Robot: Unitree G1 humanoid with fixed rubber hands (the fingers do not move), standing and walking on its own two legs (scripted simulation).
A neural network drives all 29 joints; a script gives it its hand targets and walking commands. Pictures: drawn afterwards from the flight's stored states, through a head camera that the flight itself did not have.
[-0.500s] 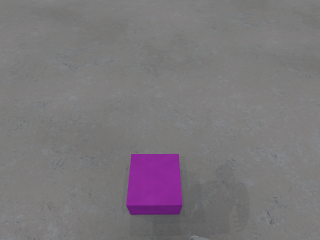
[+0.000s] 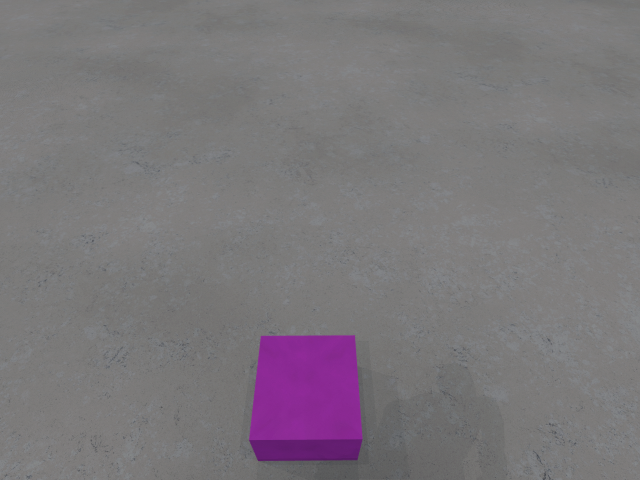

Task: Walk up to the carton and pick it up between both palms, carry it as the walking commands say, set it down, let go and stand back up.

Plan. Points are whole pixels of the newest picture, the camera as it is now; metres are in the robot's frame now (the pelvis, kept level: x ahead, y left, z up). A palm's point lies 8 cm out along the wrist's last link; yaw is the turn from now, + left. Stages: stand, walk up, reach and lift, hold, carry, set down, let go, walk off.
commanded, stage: walk up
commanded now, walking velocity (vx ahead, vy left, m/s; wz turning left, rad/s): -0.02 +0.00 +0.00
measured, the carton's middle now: (307, 396) +0.50 +0.05 -0.68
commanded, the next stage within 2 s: stand in 1.64 s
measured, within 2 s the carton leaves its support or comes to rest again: neither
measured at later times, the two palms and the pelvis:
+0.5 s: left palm out of the picture +0.06 +0.23 -0.15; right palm out of the picture +0.02 -0.20 -0.14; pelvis +0.05 +0.02 +0.00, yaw -1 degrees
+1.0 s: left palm out of the picture +0.10 +0.27 -0.15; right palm out of the picture +0.03 -0.19 -0.14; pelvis +0.06 +0.04 +0.00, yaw -2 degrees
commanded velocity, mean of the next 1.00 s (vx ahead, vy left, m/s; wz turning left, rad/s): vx -0.02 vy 0.00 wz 0.00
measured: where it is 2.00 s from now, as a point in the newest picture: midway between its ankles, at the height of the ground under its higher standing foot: outside the picture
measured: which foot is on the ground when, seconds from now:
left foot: down 0.00-1.00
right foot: down 0.00-1.00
